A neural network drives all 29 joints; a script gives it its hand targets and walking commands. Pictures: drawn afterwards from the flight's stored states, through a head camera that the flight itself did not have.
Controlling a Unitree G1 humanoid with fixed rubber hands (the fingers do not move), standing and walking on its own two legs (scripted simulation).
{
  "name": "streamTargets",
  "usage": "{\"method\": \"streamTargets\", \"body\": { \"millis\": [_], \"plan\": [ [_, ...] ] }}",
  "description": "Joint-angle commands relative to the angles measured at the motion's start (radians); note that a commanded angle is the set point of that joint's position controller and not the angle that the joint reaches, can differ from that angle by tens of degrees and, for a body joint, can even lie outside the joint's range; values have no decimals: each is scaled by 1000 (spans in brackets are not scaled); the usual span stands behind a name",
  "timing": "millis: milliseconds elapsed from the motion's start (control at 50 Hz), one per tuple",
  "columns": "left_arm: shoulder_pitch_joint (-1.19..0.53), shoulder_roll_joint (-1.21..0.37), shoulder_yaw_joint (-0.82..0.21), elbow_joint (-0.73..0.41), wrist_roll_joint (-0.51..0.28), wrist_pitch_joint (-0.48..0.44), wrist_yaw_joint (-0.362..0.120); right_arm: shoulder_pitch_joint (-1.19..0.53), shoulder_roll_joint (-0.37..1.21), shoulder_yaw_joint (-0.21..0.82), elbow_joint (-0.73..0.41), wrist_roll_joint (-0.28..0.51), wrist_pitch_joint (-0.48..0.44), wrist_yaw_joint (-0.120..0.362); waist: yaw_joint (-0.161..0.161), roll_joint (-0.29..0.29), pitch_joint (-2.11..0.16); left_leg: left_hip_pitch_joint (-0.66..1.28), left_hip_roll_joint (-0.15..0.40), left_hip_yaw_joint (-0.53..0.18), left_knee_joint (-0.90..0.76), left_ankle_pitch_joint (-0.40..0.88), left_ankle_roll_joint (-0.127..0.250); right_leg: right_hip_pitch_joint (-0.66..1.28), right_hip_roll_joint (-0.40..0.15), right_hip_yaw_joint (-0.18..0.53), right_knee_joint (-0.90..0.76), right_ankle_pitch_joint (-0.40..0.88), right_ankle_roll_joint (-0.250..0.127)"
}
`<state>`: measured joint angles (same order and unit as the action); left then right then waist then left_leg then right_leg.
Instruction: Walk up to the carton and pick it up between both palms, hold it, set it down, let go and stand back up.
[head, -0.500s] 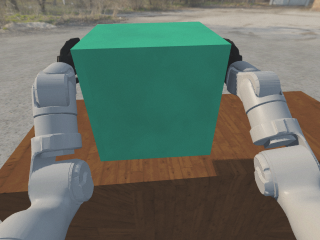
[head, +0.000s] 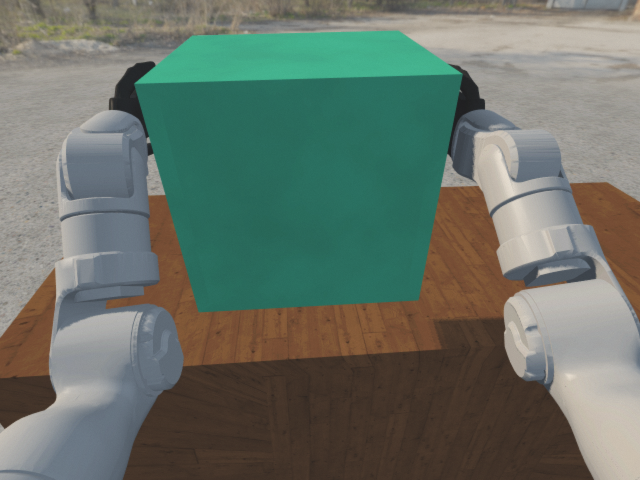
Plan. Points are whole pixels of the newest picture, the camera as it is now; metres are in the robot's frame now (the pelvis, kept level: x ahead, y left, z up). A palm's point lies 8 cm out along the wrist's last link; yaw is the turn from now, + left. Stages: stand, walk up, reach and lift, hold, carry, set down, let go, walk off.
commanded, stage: hold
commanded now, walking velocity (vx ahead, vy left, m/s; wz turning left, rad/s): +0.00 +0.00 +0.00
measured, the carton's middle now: (303, 165) +0.41 +0.00 +0.28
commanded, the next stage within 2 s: set down in 1.32 s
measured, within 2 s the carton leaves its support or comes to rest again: neither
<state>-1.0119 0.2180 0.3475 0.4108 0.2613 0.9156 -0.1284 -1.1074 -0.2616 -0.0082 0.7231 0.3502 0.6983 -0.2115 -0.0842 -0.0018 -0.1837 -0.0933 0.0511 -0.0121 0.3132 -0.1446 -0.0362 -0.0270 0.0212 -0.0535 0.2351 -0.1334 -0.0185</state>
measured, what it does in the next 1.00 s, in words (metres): stands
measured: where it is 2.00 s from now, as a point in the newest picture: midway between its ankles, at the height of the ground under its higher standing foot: outside the picture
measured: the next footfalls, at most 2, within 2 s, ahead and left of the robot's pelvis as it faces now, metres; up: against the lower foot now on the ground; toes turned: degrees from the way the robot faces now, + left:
none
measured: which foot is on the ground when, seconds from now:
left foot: down 0.00-1.00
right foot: down 0.00-1.00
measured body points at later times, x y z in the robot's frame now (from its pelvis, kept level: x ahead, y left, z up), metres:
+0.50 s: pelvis +0.00 +0.00 +0.00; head -0.10 +0.01 +0.44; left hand +0.37 +0.18 +0.35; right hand +0.37 -0.18 +0.34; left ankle +0.02 +0.14 -0.75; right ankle +0.00 -0.11 -0.75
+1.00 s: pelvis +0.00 +0.00 +0.00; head -0.10 +0.01 +0.44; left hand +0.38 +0.18 +0.34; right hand +0.37 -0.19 +0.33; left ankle +0.02 +0.14 -0.75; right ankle +0.00 -0.11 -0.75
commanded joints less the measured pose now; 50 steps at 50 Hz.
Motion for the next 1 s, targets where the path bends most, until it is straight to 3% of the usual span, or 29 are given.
{"method": "streamTargets", "body": {
  "millis": [0, 40, 120, 180, 240, 320, 400, 440, 480, 540, 580, 640, 680, 720, 740, 760, 800, 840, 880, 920, 980],
  "plan": [
    [-537, -523, -286, -70, -199, -41, -193, -631, 508, 152, -223, 162, -19, 151, -20, 30, -134, -62, -77, 18, -48, 94, 1, 124, 39, 70, -6, 126, 11],
    [-549, -548, -290, -91, -215, -43, -192, -688, 529, 172, -294, 175, -33, 154, -5, 38, -187, -51, -75, 10, -50, 102, 0, 133, 42, 64, 3, 128, 10],
    [-545, -569, -324, -140, -227, -50, -175, -702, 522, 196, -363, 198, -46, 154, -2, 61, -257, 27, -75, 9, -8, 242, -22, 132, 58, 62, 12, 220, 9],
    [-522, -556, -308, -87, -208, -38, -173, -669, 507, 172, -275, 184, -34, 158, -13, 48, -118, -35, -71, 11, -38, 126, -13, 84, 49, 64, -9, 110, 7],
    [-532, -549, -270, -33, -189, -36, -182, -682, 511, 152, -249, 153, -32, 167, 6, 23, -88, -85, -72, 12, -61, 26, 3, 76, 37, 69, -16, 38, 7],
    [-604, -548, -288, -71, -211, -60, -177, -708, 537, 163, -253, 166, -43, 167, -5, 26, -191, -59, -74, 19, -37, 80, 4, 104, 39, 74, 3, 97, 7],
    [-596, -530, -268, -54, -206, -75, -166, -745, 558, 183, -281, 172, -52, 162, 31, -9, -248, -46, -83, 13, -32, 88, 22, 105, 35, 78, 2, 102, 21],
    [-574, -556, -288, -55, -218, -67, -167, -714, 535, 171, -273, 167, -51, 162, 5, 26, -229, -32, -75, 13, -29, 125, 2, 106, 42, 66, 9, 136, 9],
    [-557, -535, -273, -65, -214, -61, -172, -701, 521, 170, -268, 173, -45, 159, 0, 1, -223, 5, -76, 19, -24, 126, 5, 100, 42, 73, -12, 127, 15],
    [-509, -547, -291, -58, -208, -39, -181, -667, 491, 163, -269, 175, -38, 148, -17, 28, -167, 7, -73, 13, -28, 179, -11, 107, 47, 68, -7, 163, 9],
    [-502, -527, -270, -43, -193, -34, -190, -669, 488, 148, -245, 166, -30, 148, -18, 14, -147, -11, -76, 11, -33, 118, -8, 85, 44, 68, -15, 117, 11],
    [-572, -544, -291, -63, -205, -42, -196, -696, 497, 131, -234, 164, -34, 155, -30, 65, -132, -58, -68, 11, -62, 36, -10, 91, 39, 61, -17, 58, 1],
    [-605, -566, -304, -73, -229, -55, -185, -711, 510, 145, -254, 169, -41, 164, -18, 80, -161, -80, -66, 11, -66, 44, -9, 104, 43, 67, 1, 71, 1],
    [-587, -549, -285, -64, -220, -61, -174, -712, 525, 158, -244, 170, -34, 167, 1, 36, -175, -56, -64, 9, -59, 93, -1, 124, 51, 63, 6, 111, 11],
    [-579, -543, -282, -67, -208, -59, -175, -698, 522, 154, -221, 174, -32, 167, -2, 43, -166, -42, -74, 16, -51, 120, -9, 110, 48, 66, -3, 132, 10],
    [-580, -530, -274, -89, -206, -60, -176, -682, 533, 176, -244, 181, -36, 166, 11, 34, -198, -24, -75, 13, -42, 149, -6, 128, 47, 69, 1, 162, 14],
    [-560, -546, -294, -116, -209, -55, -174, -690, 525, 184, -292, 194, -42, 156, 3, 47, -233, 7, -85, 20, -20, 204, -8, 133, 42, 75, 6, 210, 16],
    [-569, -533, -296, -137, -213, -51, -173, -681, 526, 194, -275, 212, -37, 157, 9, 41, -210, 10, -79, 18, -28, 202, -10, 112, 47, 66, 4, 201, 13],
    [-532, -521, -266, -68, -197, -42, -181, -663, 515, 172, -234, 190, -32, 157, 8, 27, -137, -23, -80, 18, -42, 142, -4, 86, 39, 71, -17, 134, 12],
    [-526, -520, -273, -50, -192, -36, -184, -654, 484, 151, -224, 177, -34, 161, -7, 53, -128, -36, -73, 21, -54, 90, -4, 96, 40, 73, -20, 86, 7],
    [-563, -517, -260, -63, -197, -50, -192, -686, 532, 164, -257, 170, -36, 159, 4, -12, -171, -33, -82, 23, -47, 72, 7, 88, 31, 76, -25, 85, 13]
  ]
}}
